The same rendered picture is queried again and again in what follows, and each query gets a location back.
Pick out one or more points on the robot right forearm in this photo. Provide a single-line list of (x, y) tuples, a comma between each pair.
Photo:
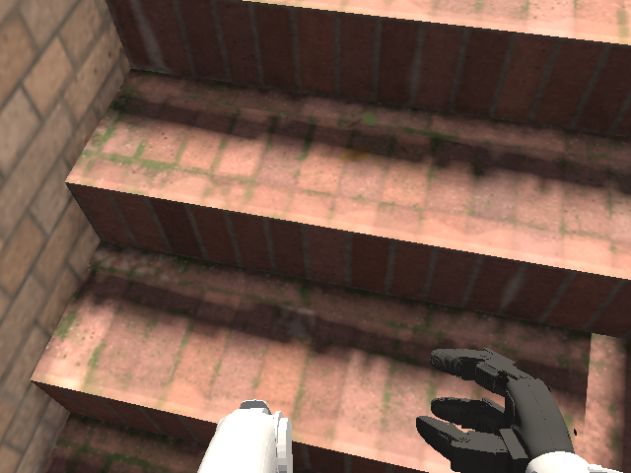
[(558, 462)]

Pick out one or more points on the left robot thigh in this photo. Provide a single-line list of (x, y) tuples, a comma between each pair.
[(250, 441)]

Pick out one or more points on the robot right hand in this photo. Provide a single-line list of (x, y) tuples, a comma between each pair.
[(505, 440)]

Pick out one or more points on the left robot shin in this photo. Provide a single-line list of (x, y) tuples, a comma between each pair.
[(252, 404)]

